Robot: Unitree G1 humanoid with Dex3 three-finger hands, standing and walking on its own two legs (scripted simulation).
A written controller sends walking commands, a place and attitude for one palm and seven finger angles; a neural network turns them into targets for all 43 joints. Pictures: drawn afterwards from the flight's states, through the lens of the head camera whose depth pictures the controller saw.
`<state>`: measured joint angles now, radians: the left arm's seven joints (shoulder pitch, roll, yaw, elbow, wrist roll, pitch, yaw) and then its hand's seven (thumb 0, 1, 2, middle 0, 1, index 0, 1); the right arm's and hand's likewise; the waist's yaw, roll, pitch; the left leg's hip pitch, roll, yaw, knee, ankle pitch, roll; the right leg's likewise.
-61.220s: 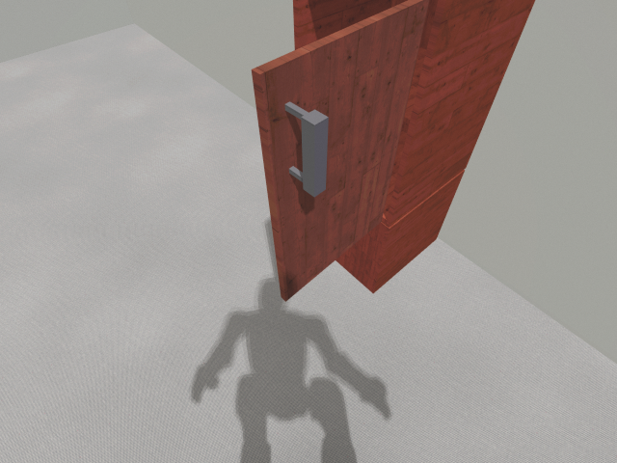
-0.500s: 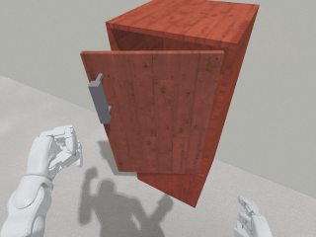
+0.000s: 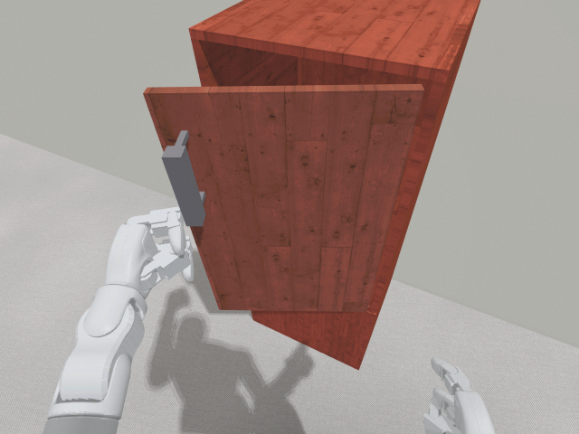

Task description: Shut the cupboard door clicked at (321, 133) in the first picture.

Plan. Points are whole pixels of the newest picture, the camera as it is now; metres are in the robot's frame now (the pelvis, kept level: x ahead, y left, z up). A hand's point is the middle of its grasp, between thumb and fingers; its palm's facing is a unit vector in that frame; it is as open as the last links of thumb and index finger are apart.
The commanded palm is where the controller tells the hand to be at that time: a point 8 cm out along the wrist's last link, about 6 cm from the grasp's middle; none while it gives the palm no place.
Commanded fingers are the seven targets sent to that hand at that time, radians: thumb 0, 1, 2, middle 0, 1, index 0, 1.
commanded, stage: bring the fist close to the handle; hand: left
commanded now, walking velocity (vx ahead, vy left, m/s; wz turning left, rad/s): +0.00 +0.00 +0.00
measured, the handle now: (189, 179) +0.45 +0.19 +0.13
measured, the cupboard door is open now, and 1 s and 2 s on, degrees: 25 25 8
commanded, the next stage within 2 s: push the door shut along its arc in 0.64 s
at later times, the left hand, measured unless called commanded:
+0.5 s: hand (200, 229) +0.34 +0.15 +0.13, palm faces +0.04 -1.00 -0.02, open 3.1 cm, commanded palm +0.30 +0.20 +0.14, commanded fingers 0.00 0.90 0.90 -1.30 -1.50 -1.30 -1.50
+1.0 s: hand (207, 221) +0.35 +0.14 +0.14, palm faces +0.00 -1.00 -0.04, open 3.1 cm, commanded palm +0.33 +0.20 +0.14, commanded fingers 0.00 0.90 0.90 -1.30 -1.50 -1.30 -1.50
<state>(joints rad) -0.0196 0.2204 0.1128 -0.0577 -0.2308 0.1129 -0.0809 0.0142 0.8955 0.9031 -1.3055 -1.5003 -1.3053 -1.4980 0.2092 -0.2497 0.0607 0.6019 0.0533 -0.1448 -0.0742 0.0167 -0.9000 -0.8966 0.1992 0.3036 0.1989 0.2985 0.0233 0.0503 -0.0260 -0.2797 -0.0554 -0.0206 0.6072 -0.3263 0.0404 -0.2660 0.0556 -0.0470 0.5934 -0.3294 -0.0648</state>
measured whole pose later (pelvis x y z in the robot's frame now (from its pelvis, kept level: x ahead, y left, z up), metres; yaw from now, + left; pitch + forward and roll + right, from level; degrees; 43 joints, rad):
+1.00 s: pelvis -0.01 -0.01 +0.00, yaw +0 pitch -1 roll +0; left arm -0.30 0.24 0.11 0.26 -0.21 0.07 -0.08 0.02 0.89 0.90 -1.31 -1.50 -1.31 -1.50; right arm 0.19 -0.25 0.07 0.61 0.05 -0.04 -0.07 0.01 -0.90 -0.90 0.20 0.30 0.20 0.30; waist -0.01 0.04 -0.01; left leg -0.27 -0.05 -0.02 0.58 -0.30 0.03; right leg -0.26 0.06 -0.05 0.57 -0.30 -0.07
